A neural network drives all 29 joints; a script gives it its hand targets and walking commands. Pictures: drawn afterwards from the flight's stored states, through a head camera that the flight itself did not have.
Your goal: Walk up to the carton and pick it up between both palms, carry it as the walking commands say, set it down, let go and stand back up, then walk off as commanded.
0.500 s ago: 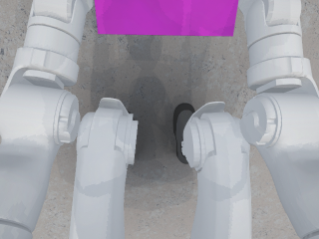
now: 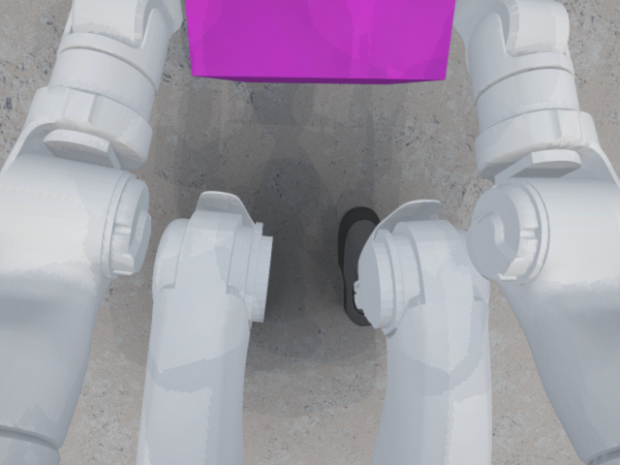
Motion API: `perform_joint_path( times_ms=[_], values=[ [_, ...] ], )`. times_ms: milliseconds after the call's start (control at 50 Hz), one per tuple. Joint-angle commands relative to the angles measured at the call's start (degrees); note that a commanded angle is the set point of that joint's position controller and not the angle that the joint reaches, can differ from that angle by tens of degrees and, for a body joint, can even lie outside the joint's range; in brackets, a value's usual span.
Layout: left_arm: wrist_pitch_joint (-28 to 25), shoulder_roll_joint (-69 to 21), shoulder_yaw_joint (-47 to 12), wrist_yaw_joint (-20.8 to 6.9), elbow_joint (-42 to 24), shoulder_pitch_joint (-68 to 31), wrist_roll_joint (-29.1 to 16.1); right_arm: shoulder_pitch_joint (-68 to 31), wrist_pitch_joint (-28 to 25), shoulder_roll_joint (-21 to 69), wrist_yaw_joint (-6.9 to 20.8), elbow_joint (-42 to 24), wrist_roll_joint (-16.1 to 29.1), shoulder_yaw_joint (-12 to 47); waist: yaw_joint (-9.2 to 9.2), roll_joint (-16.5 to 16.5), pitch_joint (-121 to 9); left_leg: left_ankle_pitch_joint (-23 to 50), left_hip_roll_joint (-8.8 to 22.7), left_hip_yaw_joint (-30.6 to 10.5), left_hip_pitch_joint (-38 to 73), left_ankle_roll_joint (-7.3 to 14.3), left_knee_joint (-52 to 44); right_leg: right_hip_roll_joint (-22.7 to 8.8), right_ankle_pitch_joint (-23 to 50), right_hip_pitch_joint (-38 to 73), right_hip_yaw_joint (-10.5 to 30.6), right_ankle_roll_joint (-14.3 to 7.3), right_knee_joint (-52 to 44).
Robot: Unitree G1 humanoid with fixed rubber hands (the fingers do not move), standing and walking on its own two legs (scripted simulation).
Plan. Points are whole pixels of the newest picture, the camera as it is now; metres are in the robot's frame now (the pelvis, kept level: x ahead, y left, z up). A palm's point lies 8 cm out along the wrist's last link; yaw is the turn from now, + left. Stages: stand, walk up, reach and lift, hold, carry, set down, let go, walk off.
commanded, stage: set down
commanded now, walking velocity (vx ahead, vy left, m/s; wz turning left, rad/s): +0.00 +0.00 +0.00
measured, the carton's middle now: out of the picture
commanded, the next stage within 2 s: none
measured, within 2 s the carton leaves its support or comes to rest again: rests again in 0.82 s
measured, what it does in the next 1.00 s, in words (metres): stands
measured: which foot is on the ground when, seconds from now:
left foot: down 0.00-1.00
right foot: down 0.00-1.00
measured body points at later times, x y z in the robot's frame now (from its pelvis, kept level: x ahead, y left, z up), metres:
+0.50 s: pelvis +0.01 +0.00 -0.01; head +0.37 +0.03 +0.24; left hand +0.56 +0.15 -0.19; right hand +0.57 -0.15 -0.17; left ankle +0.10 +0.09 -0.32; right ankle +0.13 -0.12 -0.32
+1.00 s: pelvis +0.01 -0.01 -0.02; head +0.38 +0.03 +0.23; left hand +0.56 +0.14 -0.20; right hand +0.57 -0.16 -0.17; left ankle +0.10 +0.09 -0.32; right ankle +0.13 -0.12 -0.32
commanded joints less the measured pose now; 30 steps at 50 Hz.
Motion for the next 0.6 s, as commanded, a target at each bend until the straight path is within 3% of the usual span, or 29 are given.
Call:
perform_joint_path(
  times_ms=[0,40,60,80,100,120,200,220,260,280,300,320,380,400,420,440,460,480,500,540,560,580],
  values=[
    [-6.09,-54.81,-14.51,-15.48,-22.41,-45.97,-5.08,-31.74,-0.48,59.90,15.05,-7.35,4.27,17.44,0.42,7.75,-94.85,29.13,-1.48,-2.43,38.28,-2.15,-14.10,2.58,23.18,34.04,-3.45,-3.88,-5.72],
    [-6.54,-53.76,-14.21,-15.60,-23.92,-46.78,-5.78,-31.14,-0.48,59.24,15.12,-7.60,3.85,17.33,-0.63,6.36,-94.98,29.22,-1.50,-2.54,37.43,-2.00,-14.00,2.53,24.58,35.52,-3.72,-3.48,-5.37],
    [-6.34,-53.51,-13.99,-15.66,-22.00,-45.99,-5.07,-31.92,-0.71,59.32,15.30,-7.75,4.36,17.82,1.14,6.61,-93.40,28.29,-1.61,-2.40,37.00,-1.97,-14.34,2.47,23.79,34.68,-3.59,-3.46,-5.49],
    [-6.34,-53.10,-12.64,-15.74,-20.45,-45.09,-4.31,-30.99,-0.46,59.72,15.61,-5.66,3.76,17.10,0.77,5.82,-90.66,27.71,-1.45,-2.55,35.70,-1.73,-14.32,2.65,22.59,33.60,-3.38,-3.59,-5.44],
    [-6.74,-52.48,-13.54,-15.61,-23.08,-46.13,-5.44,-31.24,-0.65,59.76,15.70,-7.30,4.39,17.84,0.32,4.92,-92.54,28.59,-1.41,-2.63,36.12,-1.74,-14.20,2.49,23.58,34.50,-3.85,-3.29,-4.97],
    [-6.31,-53.84,-12.70,-15.78,-19.14,-44.75,-4.21,-32.59,-1.10,59.32,15.84,-8.10,4.20,17.75,1.51,5.89,-90.07,27.13,-1.78,-1.99,34.73,-1.79,-14.06,2.78,22.00,33.42,-3.29,-3.65,-5.67],
    [-6.86,-53.24,-13.20,-16.01,-20.64,-43.99,-4.03,-29.17,-1.12,59.51,16.21,-5.27,4.01,17.26,0.32,6.25,-88.74,28.52,-1.14,-3.03,35.49,-1.90,-13.64,2.60,22.93,31.45,-3.25,-3.60,-4.80],
    [-6.42,-53.68,-12.45,-16.17,-17.99,-42.22,-3.35,-29.98,-1.27,59.18,16.28,-5.48,4.01,17.17,1.71,6.74,-87.44,27.47,-1.43,-2.37,33.83,-1.85,-13.73,2.50,21.99,31.50,-3.33,-3.69,-5.06],
    [-6.69,-53.34,-12.66,-16.28,-19.54,-41.53,-3.85,-29.82,-1.21,59.23,16.43,-6.14,4.25,17.72,0.82,6.14,-87.45,28.90,-1.34,-2.66,34.93,-1.93,-13.20,2.69,23.25,31.95,-3.33,-3.36,-4.16],
    [-6.55,-53.28,-13.11,-16.50,-18.43,-42.01,-3.39,-29.86,-1.28,59.48,16.39,-5.55,4.18,17.78,1.66,6.08,-85.47,27.66,-1.23,-2.43,33.82,-2.13,-13.52,2.63,22.69,32.01,-3.05,-3.60,-4.93],
    [-6.75,-53.50,-13.00,-16.60,-18.80,-41.96,-3.72,-29.29,-1.20,59.57,16.45,-5.16,4.06,17.77,0.77,5.33,-84.69,26.90,-1.26,-2.29,32.51,-1.82,-13.10,2.79,22.52,31.36,-3.00,-3.75,-4.96],
    [-6.66,-53.92,-12.19,-16.71,-18.01,-40.28,-2.98,-29.49,-1.42,59.91,16.64,-5.46,4.33,18.05,2.44,5.16,-84.65,27.56,-1.37,-2.53,32.09,-1.52,-12.86,2.71,22.81,31.80,-2.76,-3.62,-4.20],
    [-6.47,-52.88,-12.36,-16.86,-16.31,-39.01,-2.49,-28.32,-1.37,59.10,16.75,-4.75,4.17,17.55,1.06,5.23,-82.10,27.89,-1.12,-3.14,32.56,-1.52,-12.93,2.97,22.82,30.26,-3.37,-3.28,-3.61],
    [-6.53,-52.75,-11.55,-16.96,-16.15,-39.52,-2.13,-28.54,-1.49,59.47,16.80,-5.07,4.41,17.90,2.31,5.33,-81.27,27.89,-1.18,-2.80,31.50,-1.54,-12.83,2.99,22.58,30.25,-2.83,-3.46,-3.88],
    [-6.75,-52.71,-12.06,-17.13,-17.09,-38.75,-2.55,-28.17,-1.58,59.31,16.89,-5.21,4.84,18.20,1.89,5.40,-81.88,28.01,-1.09,-2.64,31.05,-1.53,-12.30,2.96,23.66,31.75,-2.75,-3.29,-3.59],
    [-6.63,-53.13,-11.91,-17.31,-16.35,-38.44,-2.24,-28.20,-1.44,60.13,16.86,-4.44,4.75,18.45,2.78,5.27,-80.61,27.40,-1.34,-2.23,30.12,-1.74,-12.47,2.98,22.84,31.26,-2.62,-3.51,-3.87],
    [-6.59,-53.27,-11.71,-17.44,-16.38,-38.24,-2.37,-28.42,-1.63,59.42,16.94,-5.13,4.60,17.90,1.86,5.16,-80.62,27.83,-1.39,-2.66,29.72,-1.44,-12.26,3.10,23.08,30.46,-2.77,-3.25,-3.34],
    [-6.59,-53.27,-11.97,-17.48,-15.96,-37.05,-1.68,-27.00,-1.59,60.05,17.23,-4.11,4.70,18.10,3.04,5.77,-79.62,27.83,-1.38,-2.62,29.92,-1.61,-12.21,3.02,22.83,29.79,-2.45,-3.48,-3.19],
    [-6.55,-53.16,-11.95,-17.50,-15.40,-36.18,-1.71,-27.91,-1.77,59.57,17.19,-4.96,5.04,18.16,2.19,5.73,-78.53,28.16,-1.13,-3.05,30.64,-1.41,-12.38,3.12,22.71,29.28,-2.90,-3.19,-3.01],
    [-6.26,-53.38,-11.35,-17.78,-14.41,-35.28,-1.19,-28.34,-1.74,59.57,17.28,-5.03,5.23,18.54,3.23,5.73,-76.83,28.36,-1.29,-2.81,29.51,-1.43,-12.08,3.03,23.25,30.03,-2.32,-3.22,-3.06],
    [-6.30,-53.38,-11.30,-17.95,-14.38,-35.15,-1.36,-26.19,-1.73,59.57,17.33,-3.55,4.80,18.40,2.30,5.02,-75.41,26.62,-0.91,-3.06,28.61,-1.44,-12.28,3.12,22.41,29.31,-2.77,-3.27,-2.97],
    [-6.07,-53.77,-10.67,-18.11,-13.39,-33.97,-0.32,-27.72,-1.91,59.45,17.48,-4.82,5.22,18.78,3.54,5.77,-74.97,27.08,-1.19,-2.63,27.99,-1.33,-11.68,3.17,22.93,29.53,-2.11,-3.41,-3.04]
  ],
)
